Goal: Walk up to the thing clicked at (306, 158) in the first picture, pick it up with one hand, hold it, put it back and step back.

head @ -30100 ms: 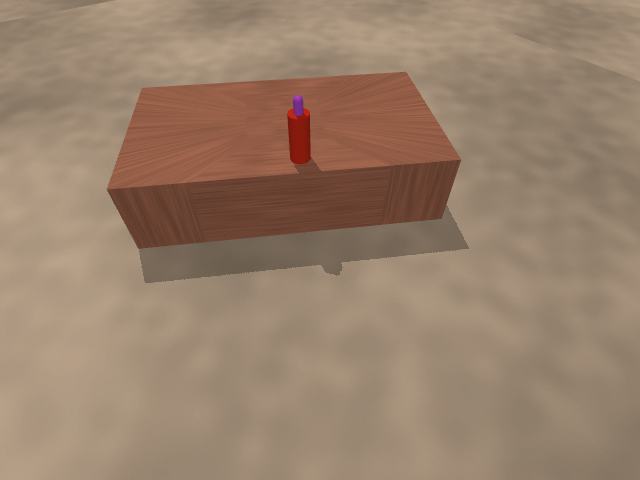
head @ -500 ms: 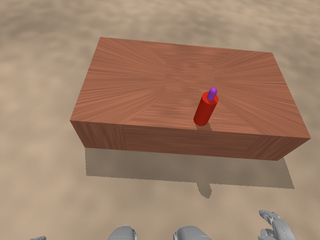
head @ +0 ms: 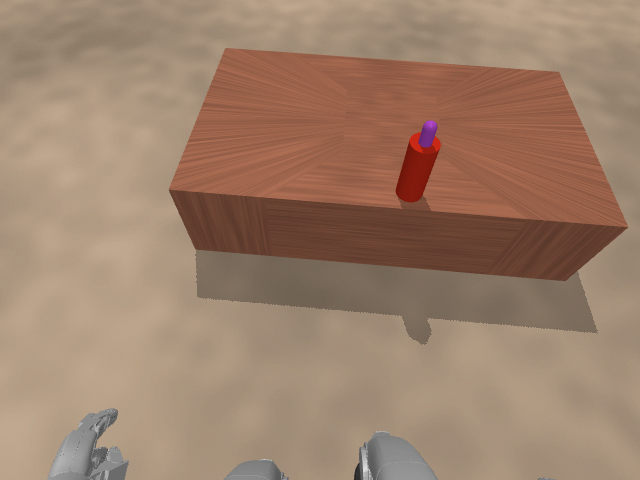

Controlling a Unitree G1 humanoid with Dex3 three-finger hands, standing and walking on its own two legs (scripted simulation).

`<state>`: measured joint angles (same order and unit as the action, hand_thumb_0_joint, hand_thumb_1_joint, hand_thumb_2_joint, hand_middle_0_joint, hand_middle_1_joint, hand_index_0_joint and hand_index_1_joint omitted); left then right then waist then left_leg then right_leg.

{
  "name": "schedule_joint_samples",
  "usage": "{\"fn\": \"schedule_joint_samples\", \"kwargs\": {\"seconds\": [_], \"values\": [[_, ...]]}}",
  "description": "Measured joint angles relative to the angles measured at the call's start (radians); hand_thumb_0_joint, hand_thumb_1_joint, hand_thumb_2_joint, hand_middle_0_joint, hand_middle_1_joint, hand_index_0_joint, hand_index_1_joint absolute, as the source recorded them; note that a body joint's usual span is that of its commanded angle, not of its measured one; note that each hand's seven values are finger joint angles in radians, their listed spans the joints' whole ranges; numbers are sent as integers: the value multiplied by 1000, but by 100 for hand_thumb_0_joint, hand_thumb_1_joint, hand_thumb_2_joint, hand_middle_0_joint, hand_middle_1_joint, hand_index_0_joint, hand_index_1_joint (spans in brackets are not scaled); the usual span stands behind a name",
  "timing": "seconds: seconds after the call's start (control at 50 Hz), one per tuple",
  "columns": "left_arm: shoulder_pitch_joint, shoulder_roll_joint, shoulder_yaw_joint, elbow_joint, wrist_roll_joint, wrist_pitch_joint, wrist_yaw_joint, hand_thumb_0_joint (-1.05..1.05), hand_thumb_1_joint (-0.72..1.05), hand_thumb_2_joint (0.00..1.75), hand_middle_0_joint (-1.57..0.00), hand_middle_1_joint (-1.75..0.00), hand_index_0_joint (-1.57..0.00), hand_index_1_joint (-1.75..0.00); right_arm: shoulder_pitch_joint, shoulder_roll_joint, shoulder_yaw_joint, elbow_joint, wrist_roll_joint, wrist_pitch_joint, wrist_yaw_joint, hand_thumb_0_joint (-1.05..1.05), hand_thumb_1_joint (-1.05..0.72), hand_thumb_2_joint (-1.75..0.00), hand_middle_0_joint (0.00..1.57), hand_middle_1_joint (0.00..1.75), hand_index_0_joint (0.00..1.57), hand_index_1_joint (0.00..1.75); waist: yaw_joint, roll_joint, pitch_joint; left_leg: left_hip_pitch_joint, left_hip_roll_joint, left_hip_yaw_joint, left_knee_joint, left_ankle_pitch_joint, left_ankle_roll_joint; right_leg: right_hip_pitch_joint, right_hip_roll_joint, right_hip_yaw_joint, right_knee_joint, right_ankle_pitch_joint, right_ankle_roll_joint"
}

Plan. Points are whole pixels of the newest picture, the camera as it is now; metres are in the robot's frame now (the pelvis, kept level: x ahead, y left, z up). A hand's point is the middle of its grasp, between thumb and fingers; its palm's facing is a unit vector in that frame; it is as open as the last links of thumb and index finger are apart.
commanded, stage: step back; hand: right
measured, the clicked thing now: (419, 160) +0.88 -0.27 -0.29
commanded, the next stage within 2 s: stand in 1.48 s
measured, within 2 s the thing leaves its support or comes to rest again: neither
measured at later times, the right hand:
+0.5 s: hand out of the picture -0.08 -0.32 -0.14, palm faces -0.01 +0.92 -0.39, open 7.4 cm
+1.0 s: hand out of the picture -0.11 -0.30 -0.13, palm faces -0.08 +0.93 -0.37, open 7.4 cm
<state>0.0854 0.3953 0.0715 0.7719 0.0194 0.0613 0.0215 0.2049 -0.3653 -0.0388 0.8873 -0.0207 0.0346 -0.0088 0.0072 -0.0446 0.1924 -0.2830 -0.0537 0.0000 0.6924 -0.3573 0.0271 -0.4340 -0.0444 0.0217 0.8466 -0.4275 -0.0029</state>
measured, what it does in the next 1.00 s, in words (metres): walks backwards: right foot, then left foot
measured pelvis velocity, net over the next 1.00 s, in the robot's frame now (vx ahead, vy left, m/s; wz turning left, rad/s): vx -0.20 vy -0.03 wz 0.05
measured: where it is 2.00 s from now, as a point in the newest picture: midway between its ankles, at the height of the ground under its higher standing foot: outside the picture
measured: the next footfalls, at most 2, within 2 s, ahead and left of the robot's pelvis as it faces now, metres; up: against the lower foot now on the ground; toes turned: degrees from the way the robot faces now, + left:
right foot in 0.30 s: -0.14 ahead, -0.15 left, +0.00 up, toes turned +0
left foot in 0.60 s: -0.12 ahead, +0.10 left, +0.00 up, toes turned +3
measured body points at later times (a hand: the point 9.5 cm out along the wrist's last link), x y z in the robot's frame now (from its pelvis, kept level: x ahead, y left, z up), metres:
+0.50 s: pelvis -0.17 -0.04 +0.01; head -0.13 -0.06 +0.46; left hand -0.10 +0.28 -0.09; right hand -0.08 -0.37 -0.12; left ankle -0.15 +0.11 -0.65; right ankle -0.16 -0.16 -0.71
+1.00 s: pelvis -0.20 -0.03 +0.02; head -0.19 -0.04 +0.47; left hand -0.16 +0.28 -0.11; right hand -0.10 -0.35 -0.11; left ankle -0.18 +0.10 -0.69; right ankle -0.18 -0.16 -0.71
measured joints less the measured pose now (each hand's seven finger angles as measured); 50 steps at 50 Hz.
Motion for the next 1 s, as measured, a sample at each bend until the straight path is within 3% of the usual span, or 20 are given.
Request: {"fn": "schedule_joint_samples", "kwargs": {"seconds": [0.06, 0.12, 0.2, 0.28, 0.32, 0.38, 0.42, 0.46, 0.52, 0.58, 0.64, 0.7, 0.74, 0.8, 0.84, 0.9, 1.0], "values": [[-8, -1, 3, 21, -9, 16, 0, 1, 90, 90, -20, -30, -20, -30, -10, 12, 12, -5, -3, -9, 0, 1, -90, -90, 20, 30, 21, 30, -16, 10, -13, -23, 31, -18, -24, 42, 1, -50, 107, 82, 264, -111, -13], [6, -2, 5, 27, -11, 10, -3, 1, 90, 90, -20, -30, -20, -30, -31, 11, 14, -17, -7, -7, -8, 1, -90, -90, 20, 30, 21, 30, -10, 14, -28, -47, 58, -16, -62, 93, -1, -43, 139, 101, 380, -109, -3], [40, 1, 5, 40, -4, 2, -12, 1, 90, 90, -20, -30, -20, -30, -76, -4, 6, -54, -13, -6, -10, 1, -90, -90, 20, 30, 21, 30, 1, 23, -30, -93, 94, -1, -76, 143, -6, 52, 103, 75, 231, -113, 25], [65, 3, 2, 75, -1, -8, -22, 1, 90, 90, -20, -30, -20, -30, -112, -32, 3, -84, -7, 4, -3, 0, -90, -90, 20, 30, 21, 30, 12, 39, -35, -162, 123, 9, -51, 181, -35, 184, 56, 18, -98, -29, 7], [77, -15, 5, 100, 10, -19, -22, 1, 90, 90, -20, -30, -20, -30, -130, -55, -4, -78, 0, 14, -2, 0, -90, -90, 20, 30, 21, 30, 11, 83, -33, -203, 143, -21, -8, 174, -36, 212, 76, -11, -185, 10, 2], [115, -28, -4, 113, 20, -17, -29, 1, 90, 90, -20, -30, -21, -30, -107, -53, -18, -53, 7, 32, -17, 0, -90, -90, 20, 30, 21, 30, 27, 73, -56, -263, 38, -104, 200, -69, -36, 168, 51, -6, -142, 19, -12], [134, -34, -8, 122, 24, -19, -23, 1, 90, 90, -20, -30, -21, -30, -83, -56, -17, -38, 11, 32, -17, 0, -90, -90, 20, 30, 21, 30, 33, 67, -68, -277, -18, -130, 346, -91, -35, 159, 30, -3, -158, 46, -12], [140, -36, -7, 128, 30, -23, -19, 1, 90, 90, -20, -30, -21, -30, -55, -59, -18, -26, 12, 26, -12, 0, -90, -90, 20, 30, 21, 30, 31, 69, -76, -259, -36, -128, 418, -88, -39, 148, 17, -10, -171, 68, -13], [136, -27, -1, 120, 35, -39, -18, 1, 90, 90, -20, -30, -21, -30, -10, -59, -18, 3, 5, 20, -2, 0, -90, -90, 20, 30, 21, 30, 29, 73, -85, -167, -7, -97, 337, -106, -47, 131, 5, -36, -174, 85, -13], [126, -11, 4, 110, 33, -52, -22, 1, 89, 90, -20, -30, -21, -30, 23, -48, -17, 47, -4, 14, 8, 1, -90, -90, 20, 30, 21, 30, 26, 71, -97, -39, 33, -52, 110, -151, -43, 112, -11, -70, -152, 84, -11], [114, 14, 5, 120, 24, -48, -23, 1, 90, 90, -20, -30, -21, -30, 22, -14, -19, 94, -10, -3, 13, 1, -90, -90, 20, 30, 21, 30, 35, 17, -85, 58, 10, -9, -75, 12, -31, 99, -49, -52, -109, 73, -1], [126, 12, 3, 168, 10, -36, -28, 1, 90, 90, -20, -30, -20, -30, 34, 8, -8, 106, -13, -21, 23, 1, -90, -90, 20, 30, 21, 30, 20, 18, -122, 55, 22, -13, -84, 20, -8, 88, -12, -26, -57, -41, -12], [133, 14, 4, 187, 3, -38, -36, 1, 90, 90, -20, -30, -20, -30, 34, 21, 2, 108, -16, -33, 24, 1, -90, -90, 20, 30, 21, 30, 13, 16, -135, 62, 34, -15, -105, 34, -10, 93, 3, -20, -45, -42, -17], [142, 9, 5, 209, 2, -57, -42, 1, 90, 90, -20, -30, -20, -30, 21, 27, 7, 107, -14, -37, 30, 1, -90, -90, 20, 30, 21, 30, 9, 24, -146, 59, 55, -17, -104, 38, -29, 156, 14, -38, -186, 8, -19], [139, -8, 5, 225, 9, -71, -38, 1, 90, 90, -20, -30, -20, -30, 9, 19, 6, 107, -8, -29, 29, 1, -90, -90, 20, 30, 21, 30, 8, 56, -141, 49, 85, -33, -66, 18, -39, 188, 41, -57, -255, 135, -13], [139, -28, -1, 229, 21, -87, -38, 1, 90, 90, -20, -30, -20, -30, 4, 11, 0, 111, -5, -19, 23, 1, -90, -90, 20, 30, 21, 30, 18, 65, -154, -10, 57, -72, 63, -108, -21, 185, 41, -71, -254, 130, -24], [136, -53, -11, 230, 23, -102, -38, 1, 90, 90, -20, -30, -21, -30, -3, -25, -15, 115, -3, -32, 26, 1, -90, -90, 20, 30, 21, 30, 36, 74, -145, -57, 56, -59, 84, -99, -19, 203, 19, -81, -285, 137, -9]]}}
